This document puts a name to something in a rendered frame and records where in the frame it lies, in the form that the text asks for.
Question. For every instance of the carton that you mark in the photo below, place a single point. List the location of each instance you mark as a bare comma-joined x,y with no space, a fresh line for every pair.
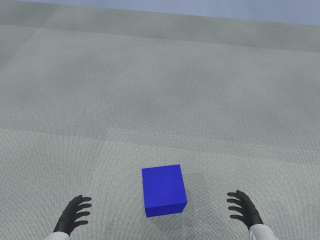
163,190

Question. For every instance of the left robot hand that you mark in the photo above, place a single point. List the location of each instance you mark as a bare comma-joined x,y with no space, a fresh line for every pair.
66,222

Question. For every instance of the robot right forearm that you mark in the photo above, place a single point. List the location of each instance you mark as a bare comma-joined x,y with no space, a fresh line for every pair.
261,232

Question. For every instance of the right robot hand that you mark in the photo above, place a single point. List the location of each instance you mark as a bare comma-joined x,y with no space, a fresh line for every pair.
250,214

